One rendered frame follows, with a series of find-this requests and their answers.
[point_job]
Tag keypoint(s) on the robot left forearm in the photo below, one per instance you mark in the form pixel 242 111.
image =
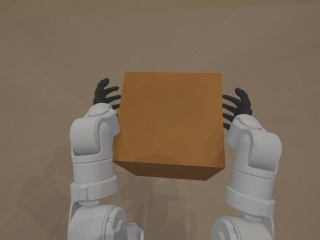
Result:
pixel 91 155

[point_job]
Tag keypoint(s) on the carton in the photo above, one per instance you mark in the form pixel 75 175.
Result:
pixel 171 125

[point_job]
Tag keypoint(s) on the right robot hand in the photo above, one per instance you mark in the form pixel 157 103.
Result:
pixel 243 106

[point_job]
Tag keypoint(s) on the robot right upper arm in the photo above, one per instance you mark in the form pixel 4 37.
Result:
pixel 236 228

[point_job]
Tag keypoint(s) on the robot left shin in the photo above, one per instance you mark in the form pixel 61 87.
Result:
pixel 132 224

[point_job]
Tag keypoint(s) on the robot left thigh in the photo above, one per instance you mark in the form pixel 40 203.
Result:
pixel 135 233

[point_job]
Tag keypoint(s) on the robot right forearm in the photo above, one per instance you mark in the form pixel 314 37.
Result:
pixel 256 162

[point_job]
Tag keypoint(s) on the left robot hand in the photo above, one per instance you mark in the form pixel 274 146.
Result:
pixel 100 94

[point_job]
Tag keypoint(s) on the robot left upper arm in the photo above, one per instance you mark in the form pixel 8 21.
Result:
pixel 98 222

